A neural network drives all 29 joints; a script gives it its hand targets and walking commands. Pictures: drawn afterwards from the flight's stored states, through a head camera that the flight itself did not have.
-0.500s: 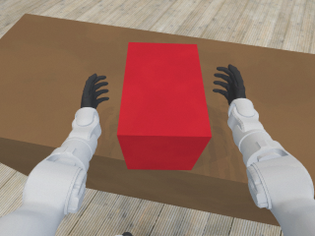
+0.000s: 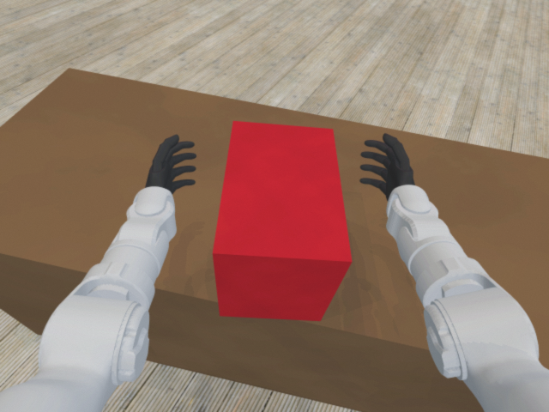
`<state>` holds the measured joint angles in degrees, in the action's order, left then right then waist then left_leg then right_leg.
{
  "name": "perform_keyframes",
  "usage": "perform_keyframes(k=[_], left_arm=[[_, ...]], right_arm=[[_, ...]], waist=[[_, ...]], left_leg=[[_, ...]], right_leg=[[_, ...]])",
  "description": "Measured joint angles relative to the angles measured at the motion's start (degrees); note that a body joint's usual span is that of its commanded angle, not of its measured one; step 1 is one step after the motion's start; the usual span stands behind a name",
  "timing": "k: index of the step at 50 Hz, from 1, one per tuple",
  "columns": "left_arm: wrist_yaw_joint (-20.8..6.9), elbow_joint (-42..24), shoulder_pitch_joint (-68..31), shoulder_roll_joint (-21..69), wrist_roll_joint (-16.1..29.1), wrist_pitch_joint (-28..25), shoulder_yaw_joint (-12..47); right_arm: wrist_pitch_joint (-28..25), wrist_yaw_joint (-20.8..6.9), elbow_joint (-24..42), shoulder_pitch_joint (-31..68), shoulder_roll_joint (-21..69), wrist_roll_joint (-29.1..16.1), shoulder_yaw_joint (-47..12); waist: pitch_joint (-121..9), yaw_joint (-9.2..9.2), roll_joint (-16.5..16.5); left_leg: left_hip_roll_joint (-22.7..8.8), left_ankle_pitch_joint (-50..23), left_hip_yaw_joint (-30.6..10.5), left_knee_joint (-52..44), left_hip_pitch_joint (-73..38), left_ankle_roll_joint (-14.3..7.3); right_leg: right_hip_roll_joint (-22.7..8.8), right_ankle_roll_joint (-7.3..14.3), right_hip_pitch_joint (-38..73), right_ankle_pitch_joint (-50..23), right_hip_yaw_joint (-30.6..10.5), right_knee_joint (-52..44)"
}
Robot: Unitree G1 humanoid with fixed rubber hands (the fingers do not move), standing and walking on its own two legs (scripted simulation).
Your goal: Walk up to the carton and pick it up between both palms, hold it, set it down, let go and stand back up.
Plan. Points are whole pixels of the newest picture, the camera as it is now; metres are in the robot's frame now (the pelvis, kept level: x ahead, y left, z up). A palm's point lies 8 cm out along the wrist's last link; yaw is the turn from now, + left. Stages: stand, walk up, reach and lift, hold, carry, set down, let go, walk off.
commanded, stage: set down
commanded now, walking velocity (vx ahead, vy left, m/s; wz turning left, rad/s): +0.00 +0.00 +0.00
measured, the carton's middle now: (276, 221) +0.46 +0.01 -0.02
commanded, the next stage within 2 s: none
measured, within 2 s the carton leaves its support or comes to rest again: neither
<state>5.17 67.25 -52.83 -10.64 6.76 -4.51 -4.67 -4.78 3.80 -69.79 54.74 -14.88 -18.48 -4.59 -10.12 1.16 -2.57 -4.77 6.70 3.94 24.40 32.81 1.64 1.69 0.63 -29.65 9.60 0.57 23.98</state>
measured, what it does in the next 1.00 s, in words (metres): stands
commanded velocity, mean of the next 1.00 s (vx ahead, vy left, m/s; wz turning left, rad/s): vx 0.00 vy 0.00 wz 0.00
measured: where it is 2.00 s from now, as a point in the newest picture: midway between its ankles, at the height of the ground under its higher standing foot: outside the picture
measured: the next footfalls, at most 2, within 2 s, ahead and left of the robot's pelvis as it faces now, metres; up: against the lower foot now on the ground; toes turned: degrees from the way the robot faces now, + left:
none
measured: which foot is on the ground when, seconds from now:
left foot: down 0.00-1.00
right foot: down 0.00-1.00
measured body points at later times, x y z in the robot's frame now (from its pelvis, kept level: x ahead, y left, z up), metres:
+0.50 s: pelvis +0.02 +0.01 +0.01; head +0.05 +0.02 +0.46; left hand +0.37 +0.19 +0.02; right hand +0.39 -0.18 +0.03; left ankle +0.04 +0.14 -0.74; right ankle +0.01 -0.11 -0.74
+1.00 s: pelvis +0.02 +0.00 +0.01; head +0.05 +0.02 +0.45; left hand +0.30 +0.20 -0.03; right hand +0.33 -0.17 -0.01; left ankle +0.04 +0.14 -0.74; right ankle +0.01 -0.11 -0.74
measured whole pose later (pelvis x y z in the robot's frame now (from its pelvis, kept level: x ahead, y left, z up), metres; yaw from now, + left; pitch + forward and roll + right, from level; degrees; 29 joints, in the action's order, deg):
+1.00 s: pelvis +0.02 +0.00 +0.01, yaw +1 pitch +4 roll +0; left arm 5.2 44.4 -8.6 -5.0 4.2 -22.0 -3.0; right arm -25.2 3.0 -52.9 14.3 -7.7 -12.0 -4.1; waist -1.2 0.3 -2.2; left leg -3.7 10.0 3.6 24.5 18.6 1.7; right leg 0.6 0.4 -15.2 13.3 1.0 24.1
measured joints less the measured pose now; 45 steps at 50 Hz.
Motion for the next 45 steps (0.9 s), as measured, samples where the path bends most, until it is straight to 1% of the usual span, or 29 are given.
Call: perform_keyframes(k=[3,6,11,13,17,22,28,34,39,42,45], left_arm=[[0.0,-0.6,3.7,0.3,-0.9,-1.1,-0.3],[0.8,-2.2,7.5,0.5,-0.5,-2.5,0.4],[1.7,-6.8,13.8,1.6,0.3,-5.1,1.2],[1.6,-8.8,15.9,2.3,0.1,-5.8,0.9],[0.4,-13.2,20.7,4.3,-1.8,-6.7,-0.8],[-0.4,-18.4,26.7,5.9,-3.9,-6.6,-1.9],[-0.1,-22.9,32.7,6.0,-3.3,-6.4,-0.7],[0.4,-21.7,34.7,5.8,-2.1,-8.7,0.8],[1.1,-20.0,36.3,5.7,-1.5,-12.8,1.7],[1.2,-18.8,37.1,5.5,-1.6,-14.2,2.0],[1.1,-19.6,39.0,5.6,-1.7,-15.5,2.1]], right_arm=[[-0.9,0.1,0.6,-3.7,1.1,0.9,1.1],[-2.1,-0.2,1.9,-7.0,2.4,2.5,3.5],[-4.7,-0.4,5.9,-12.2,3.8,3.9,5.4],[-5.8,-0.3,7.3,-14.0,3.8,3.9,5.1],[-8.2,-0.1,9.4,-18.5,3.4,3.3,3.3],[-10.5,-0.2,12.7,-24.4,2.7,2.9,1.7],[-11.1,-1.2,16.5,-29.8,2.6,3.3,1.4],[-11.5,-1.9,17.4,-32.5,3.5,4.6,1.7],[-13.5,-1.7,16.8,-34.0,5.2,5.5,2.1],[-14.7,-1.3,15.9,-34.5,6.2,6.3,2.2],[-16.5,-0.9,16.3,-36.1,6.8,6.4,1.7]], waist=[[0.7,-0.06,-0.2],[1.1,-0.3,0.1],[1.3,-0.66,1.1],[1.6,-0.68,1.5],[2.4,-0.58,1.9],[3.8,-0.36,1.8],[5.5,-0.53,1.6],[7.0,-0.45,0.9],[7.6,-0.54,0.5],[8.0,-0.71,0.4],[8.3,-0.82,0.4]], left_leg=[[0.3,0.0,-0.2,-0.8,-1.9,0.0],[0.5,0.2,-0.6,-0.6,-2.2,-0.1],[0.6,1.0,-0.9,0.5,-1.7,-0.2],[0.6,1.3,-0.8,0.8,-2.0,-0.3],[0.6,1.7,-0.3,0.2,-4.3,-0.4],[0.7,2.1,0.3,-0.8,-8.1,-0.4],[0.8,2.1,0.4,-1.6,-11.9,-0.3],[0.9,2.2,0.2,-1.4,-13.5,-0.2],[0.9,2.5,-0.2,-0.4,-12.9,0.0],[0.9,2.9,-0.3,0.3,-12.5,0.0],[0.9,3.1,-0.3,0.5,-12.4,0.0]], right_leg=[[-0.2,-0.1,2.2,0.0,0.3,-1.0],[-0.4,-0.1,2.9,0.1,0.7,-1.3],[-0.5,-0.3,2.9,0.5,0.9,-1.2],[-0.5,-0.4,3.3,0.6,0.8,-1.2],[-0.6,-0.6,5.6,0.7,0.4,-2.1],[-0.7,-0.7,9.0,1.0,-0.2,-2.7],[-0.8,-0.5,12.4,1.5,-0.3,-2.7],[-0.8,-0.2,13.6,2.3,-0.1,-1.4],[-0.8,0.0,12.9,3.0,0.2,0.1],[-0.9,0.0,12.4,3.5,0.3,1.0],[-0.9,-0.1,12.5,3.7,0.4,1.1]])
